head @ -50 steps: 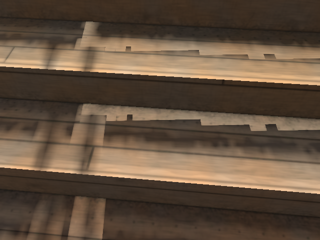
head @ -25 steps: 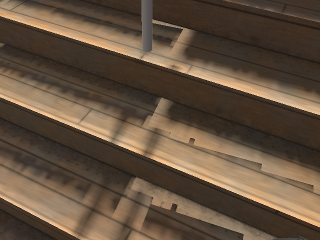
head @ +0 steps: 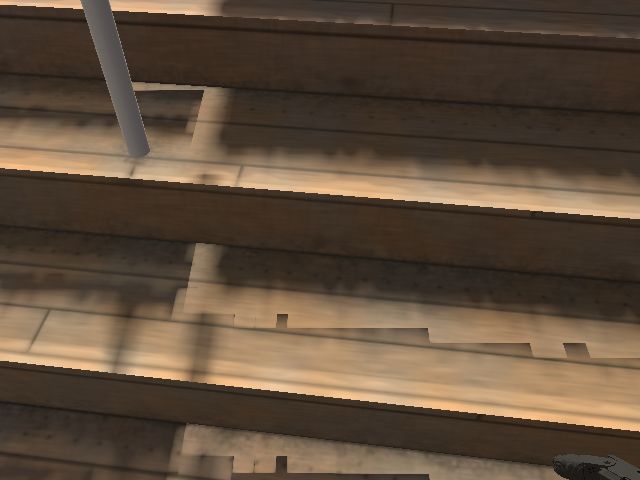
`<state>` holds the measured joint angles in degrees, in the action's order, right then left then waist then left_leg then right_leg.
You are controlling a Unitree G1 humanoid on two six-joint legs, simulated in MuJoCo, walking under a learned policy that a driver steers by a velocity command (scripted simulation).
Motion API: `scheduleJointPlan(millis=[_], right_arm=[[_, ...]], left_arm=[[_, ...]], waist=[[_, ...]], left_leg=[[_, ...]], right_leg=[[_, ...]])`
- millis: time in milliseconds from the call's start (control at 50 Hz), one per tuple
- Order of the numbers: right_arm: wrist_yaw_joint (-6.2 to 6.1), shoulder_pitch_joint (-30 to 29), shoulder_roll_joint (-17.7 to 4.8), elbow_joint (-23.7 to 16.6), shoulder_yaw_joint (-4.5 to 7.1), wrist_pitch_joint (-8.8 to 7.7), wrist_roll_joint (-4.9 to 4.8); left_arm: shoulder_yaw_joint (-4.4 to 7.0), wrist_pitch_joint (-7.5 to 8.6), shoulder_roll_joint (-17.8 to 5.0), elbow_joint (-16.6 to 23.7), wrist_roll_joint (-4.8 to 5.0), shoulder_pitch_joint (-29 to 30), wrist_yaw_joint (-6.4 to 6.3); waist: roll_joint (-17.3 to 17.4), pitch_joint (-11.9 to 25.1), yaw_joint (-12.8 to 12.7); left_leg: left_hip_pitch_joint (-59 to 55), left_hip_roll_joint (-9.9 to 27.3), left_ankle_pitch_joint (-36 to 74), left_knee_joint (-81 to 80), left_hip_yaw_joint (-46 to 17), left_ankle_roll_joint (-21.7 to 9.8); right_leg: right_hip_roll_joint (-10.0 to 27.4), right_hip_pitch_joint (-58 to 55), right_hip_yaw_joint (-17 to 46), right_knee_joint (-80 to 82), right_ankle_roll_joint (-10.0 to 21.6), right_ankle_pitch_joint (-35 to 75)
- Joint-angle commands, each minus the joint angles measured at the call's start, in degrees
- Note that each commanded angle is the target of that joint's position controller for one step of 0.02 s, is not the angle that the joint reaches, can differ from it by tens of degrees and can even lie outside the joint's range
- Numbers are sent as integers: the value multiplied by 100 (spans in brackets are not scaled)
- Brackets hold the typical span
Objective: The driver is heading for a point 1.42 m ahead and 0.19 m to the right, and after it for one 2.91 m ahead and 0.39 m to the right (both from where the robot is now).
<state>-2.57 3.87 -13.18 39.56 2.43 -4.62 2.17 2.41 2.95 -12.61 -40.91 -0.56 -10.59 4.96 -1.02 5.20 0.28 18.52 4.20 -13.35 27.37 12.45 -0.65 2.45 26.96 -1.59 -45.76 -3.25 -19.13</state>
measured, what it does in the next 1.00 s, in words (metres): steps on the spot, turning right: right foot, then left foot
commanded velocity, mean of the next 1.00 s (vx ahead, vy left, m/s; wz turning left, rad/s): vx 0.00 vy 0.00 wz -0.41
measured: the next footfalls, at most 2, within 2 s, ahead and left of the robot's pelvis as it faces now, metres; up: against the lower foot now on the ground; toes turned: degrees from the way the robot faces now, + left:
right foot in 0.02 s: +0.03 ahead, -0.11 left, +0.00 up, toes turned -4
left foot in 0.52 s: +0.05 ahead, +0.12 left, +0.00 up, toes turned -19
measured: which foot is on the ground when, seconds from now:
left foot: down 0.00-0.04, up 0.06-0.50, down 0.52-1.00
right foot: up 0.00-0.00, down 0.02-0.54, up 0.56-0.92, down 0.94-1.00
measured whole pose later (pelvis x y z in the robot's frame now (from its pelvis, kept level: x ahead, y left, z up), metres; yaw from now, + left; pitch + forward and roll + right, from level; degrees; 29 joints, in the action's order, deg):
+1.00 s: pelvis +0.01 +0.04 -0.01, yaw -25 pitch +2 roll +0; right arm 4.3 8.4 -7.0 48.5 -2.0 -4.3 -0.4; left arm 1.2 2.5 -9.3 -49.0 -0.6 -11.0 1.5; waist -2.2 1.4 -1.0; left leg 15.3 -1.0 -21.7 35.7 6.2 -2.8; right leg 3.0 23.6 0.3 -36.3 -2.1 -15.4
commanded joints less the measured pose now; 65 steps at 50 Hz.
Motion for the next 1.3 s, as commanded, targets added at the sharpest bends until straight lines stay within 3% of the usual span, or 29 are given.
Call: scheduleJointPlan(millis=[20, 40, 60, 80, 100, 160, 220, 320, 480, 540, 560, 580, 600, 640, 680, 720, 800, 860, 900, 940, 960, 980, 1000, 1020, 1040, 1120, 1220, 1260, 1300], right_arm=[[77, 89, -784, -94, 241, -22, -64], [133, 347, -545, -11, 180, -39, -78], [52, 491, -83, -412, 75, -99, -137], [-68, -182, -272, -717, 61, -169, -283], [-76, -1031, -415, -907, 89, -113, -263], [-38, -692, -633, -739, 205, -93, -5], [-91, -125, -699, -820, 201, -85, 14], [-37, 53, -589, -657, 161, 160, -74], [168, 443, -314, -748, 11, 243, -158], [196, 626, -322, -777, 62, 32, -201], [111, 967, -1045, -700, 241, -23, -84], [148, 1066, -1414, -644, 398, -23, 103], [147, 1170, -1286, -568, 384, -58, 151], [381, 46, -383, -768, -33, 24, 138], [437, 217, 306, -581, -373, 227, 28], [482, 708, 119, -377, -398, 318, -15], [846, 575, 128, -103, -487, 253, -198], [960, -263, -38, 29, -384, -39, -384], [1083, 204, -130, 406, -316, -8, -415], [1157, 404, 365, 594, -463, -31, -439], [1038, 1187, 434, 741, -462, -80, -302], [345, 1339, -82, 754, -164, -68, -191], [126, 1038, -222, 891, -153, -17, -118], [580, 79, 42, 446, -278, 11, -179], [673, 218, -232, 411, -132, 54, -182], [439, 565, -583, 31, 163, 53, -125], [319, 442, -649, -82, 223, 2, -185], [335, 298, -470, -229, 149, 68, -195], [368, 482, -249, -311, 96, 112, -69]], left_arm=[[88, 214, -296, 317, 108, -286, -94], [187, 270, -499, 467, 38, -156, -195], [375, 338, -1250, 491, 82, -285, -353], [520, 370, -1544, 436, 94, -642, -436], [541, 440, -1465, 155, -98, -1274, -442], [338, 367, -838, 407, -167, -165, -357], [108, 180, -502, 742, -198, 323, -416], [123, 315, -735, 644, -50, -194, -424], [305, 124, -833, 637, -10, 107, -295], [239, -133, -603, 295, -53, -147, -317], [130, -123, -169, 494, -68, -240, -380], [133, -59, -345, 636, -206, 159, -351], [257, -29, -710, 505, -122, 395, -428], [350, -27, -941, 176, -36, -178, -666], [223, -4, -594, 501, -123, 683, -756], [158, 43, -445, 394, -1, 629, -736], [228, 130, -482, -122, -70, 212, -650], [91, -22, -7, -537, -143, -116, -157], [52, -72, -130, -385, -1, 230, -36], [-22, 66, -208, -171, 95, 402, -161], [-66, 156, -438, 46, 177, 1019, -190], [61, 61, -422, -482, -79, -257, -512], [7, 48, -260, -547, -59, -324, -657], [14, 116, -272, -237, 154, 898, -377], [5, 70, -262, -8, 45, 1081, -329], [209, 81, -525, 248, -97, 722, -720], [311, 35, -347, 771, -92, 673, -737], [455, 38, -642, 830, -106, 179, -761], [541, 108, -952, 621, -173, -1036, -894]], waist=[[597, 365, -36], [455, 413, 81], [-920, 1029, 343], [-1083, 749, -203], [-1139, 663, -783], [-353, 321, -292], [-259, 410, 120], [-427, 328, -120], [-505, 512, -245], [-292, 508, -111], [853, 828, -273], [1203, 680, 65], [250, 502, 251], [665, 196, -260], [294, 393, -15], [492, 371, 127], [432, 16, -45], [501, -268, -421], [440, -516, -274], [622, -192, -206], [221, 218, 390], [186, 259, 175], [359, -285, -33], [-280, -85, -135], [141, 125, -38], [513, 120, -20], [462, 0, -229], [-61, 335, -457], [-1447, 842, -887]], left_leg=[[-1061, 1615, 1561, -206, -1231, -1055], [-773, 1317, 895, 140, -890, -646], [44, 224, -567, 1327, 93, 170], [1418, -529, -1598, 1903, -100, 623], [2222, -635, -2478, 3173, -769, 675], [2704, -392, -1675, 6106, -1756, 295], [2351, -509, -920, 5887, -1719, 557], [2593, -481, -782, 4483, -1565, 1002], [853, -487, -990, 1204, -1294, 611], [-581, -410, 733, -526, -1379, -125], [-1763, 798, 2867, -352, -2746, -1541], [-2380, 2006, 2886, -806, -4509, -2678], [-1933, 2100, 2219, -924, -4476, -2542], [-626, 1282, 2106, -706, -3189, -1751], [-950, 838, 1996, -553, -2414, -1525], [-1298, 759, 1746, -528, -2216, -1512], [-862, 693, 376, -694, -2086, -1271], [697, 333, -658, -626, -1488, -510], [685, 522, -1142, -478, -1909, -552], [-12, 640, 20, -149, -2127, -295], [-194, 236, 1137, -20, -1707, -162], [-637, 138, 1389, -360, -1373, -214], [-581, 89, 1507, -220, -1397, -201], [-590, -88, 1243, 140, -1249, -281], [-473, -105, 1117, 84, -1298, -532], [-470, 366, 1973, -159, -2175, -1356], [267, 391, 1650, -182, -2505, -1374], [1166, -205, 577, 453, -2030, -789], [2393, -876, -2567, 3733, -1486, 410]], right_leg=[[-243, -636, -206, 1963, 690, 1528], [-180, -1088, 8, 1886, 1071, 2591], [1030, -2139, 1729, 1795, 2361, 5103], [1595, -2760, 2697, 2134, 2986, 5122], [1555, -3094, 2834, 2365, 2741, 4166], [1201, -1674, 2176, 2058, 2074, 3607], [1085, -978, 2197, 2018, 2315, 3681], [864, -1459, 2644, 2228, 2120, 2549], [865, -1420, 3212, 1910, 2084, 2834], [396, -833, 3091, 1612, 1569, 1482], [-569, 501, 1868, 303, 664, 179], [-1105, 2133, 1213, -910, -19, -1524], [-794, 2400, 1306, -2953, -196, -1387], [-885, 2555, 1492, -5108, -99, -308], [-1030, 2976, 1381, -4672, -80, 145], [-981, 3183, 1423, -4409, -132, 151], [-565, 2625, 1219, -2701, -536, 182], [170, -80, 106, 10, -784, -8], [143, -688, 52, 1100, -531, 928], [396, -980, 436, 1708, -14, 2164], [289, -1214, 362, 1214, 518, 2657], [456, -1293, 601, 1503, 512, 2385], [395, -1052, 531, 1712, 399, 2015], [172, -846, 78, 1395, 434, 1756], [100, -941, 68, 1211, 510, 1527], [-39, -589, -330, 685, 734, 1236], [-210, -1069, -263, 703, 995, 1542], [370, -2308, 263, 1308, 1538, 2890], [2629, -3492, 2835, 2721, 3026, 3841]])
